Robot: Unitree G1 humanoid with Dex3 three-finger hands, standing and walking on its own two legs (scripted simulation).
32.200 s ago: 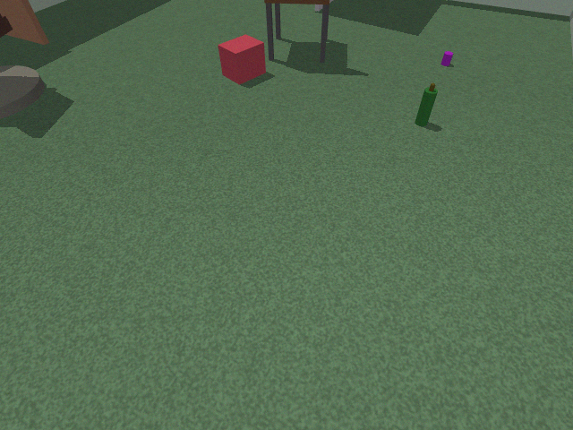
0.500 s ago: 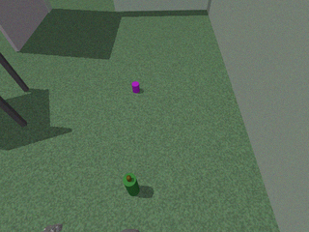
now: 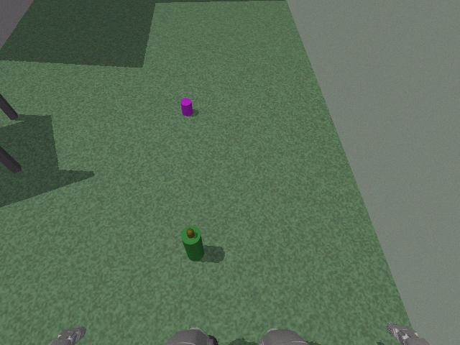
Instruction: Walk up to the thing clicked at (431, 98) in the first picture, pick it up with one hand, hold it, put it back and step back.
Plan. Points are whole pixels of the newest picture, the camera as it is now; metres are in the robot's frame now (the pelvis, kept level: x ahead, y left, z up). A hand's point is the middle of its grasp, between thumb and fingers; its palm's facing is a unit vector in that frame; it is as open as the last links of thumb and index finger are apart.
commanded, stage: step back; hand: left
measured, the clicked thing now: (193, 242) +0.50 +0.15 -0.63
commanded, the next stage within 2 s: none
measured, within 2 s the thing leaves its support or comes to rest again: neither
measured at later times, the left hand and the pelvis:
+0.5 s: hand out of the picture -0.01 +0.26 -0.15, palm faces +0.02 -0.94 -0.35, open 7.3 cm; pelvis -0.14 +0.00 +0.00, yaw +2 degrees
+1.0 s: hand out of the picture -0.21 +0.22 -0.13, palm faces -0.02 -0.91 -0.41, open 7.3 cm; pelvis -0.30 -0.05 +0.00, yaw +0 degrees
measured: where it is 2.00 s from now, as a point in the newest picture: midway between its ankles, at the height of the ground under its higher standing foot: outside the picture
